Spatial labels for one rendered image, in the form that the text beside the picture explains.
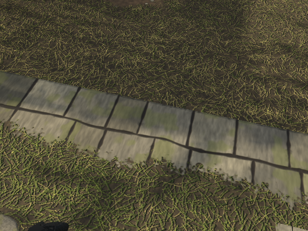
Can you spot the left robot hand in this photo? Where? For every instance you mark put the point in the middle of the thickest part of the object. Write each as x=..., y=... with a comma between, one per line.
x=49, y=226

